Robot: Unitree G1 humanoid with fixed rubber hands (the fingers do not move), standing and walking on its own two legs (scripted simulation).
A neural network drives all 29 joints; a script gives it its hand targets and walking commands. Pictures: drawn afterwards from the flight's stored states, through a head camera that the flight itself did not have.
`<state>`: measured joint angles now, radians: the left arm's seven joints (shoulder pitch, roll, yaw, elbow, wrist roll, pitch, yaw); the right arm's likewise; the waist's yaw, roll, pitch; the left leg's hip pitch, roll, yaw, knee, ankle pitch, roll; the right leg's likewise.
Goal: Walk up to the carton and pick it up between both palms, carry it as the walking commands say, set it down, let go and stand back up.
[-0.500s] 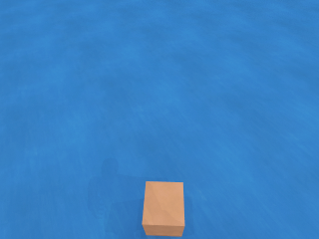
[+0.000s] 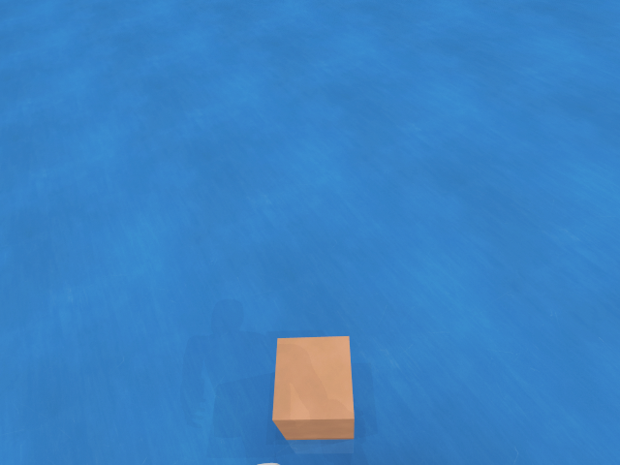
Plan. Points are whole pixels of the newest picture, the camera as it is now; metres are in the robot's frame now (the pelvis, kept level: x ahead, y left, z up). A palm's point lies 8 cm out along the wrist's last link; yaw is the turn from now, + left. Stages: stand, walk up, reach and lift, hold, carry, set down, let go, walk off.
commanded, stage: walk up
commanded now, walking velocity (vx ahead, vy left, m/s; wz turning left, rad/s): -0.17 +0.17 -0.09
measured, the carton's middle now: (316, 389) +0.41 +0.07 -0.64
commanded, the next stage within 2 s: none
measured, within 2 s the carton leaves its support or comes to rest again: neither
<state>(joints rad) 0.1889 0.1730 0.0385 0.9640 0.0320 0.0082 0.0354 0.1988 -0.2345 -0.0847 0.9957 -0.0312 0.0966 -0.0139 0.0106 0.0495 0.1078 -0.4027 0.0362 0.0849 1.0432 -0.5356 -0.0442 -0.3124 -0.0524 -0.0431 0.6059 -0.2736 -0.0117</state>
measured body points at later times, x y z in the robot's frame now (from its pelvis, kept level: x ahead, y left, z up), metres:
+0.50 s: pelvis -0.03 +0.08 +0.01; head -0.02 +0.10 +0.46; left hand +0.01 +0.34 -0.15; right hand -0.02 -0.16 -0.14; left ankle -0.08 +0.16 -0.73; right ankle -0.04 -0.05 -0.69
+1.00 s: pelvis +0.00 +0.09 +0.01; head -0.01 +0.08 +0.46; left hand +0.02 +0.31 -0.15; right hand -0.05 -0.14 -0.15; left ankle -0.08 +0.16 -0.73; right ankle -0.03 -0.03 -0.71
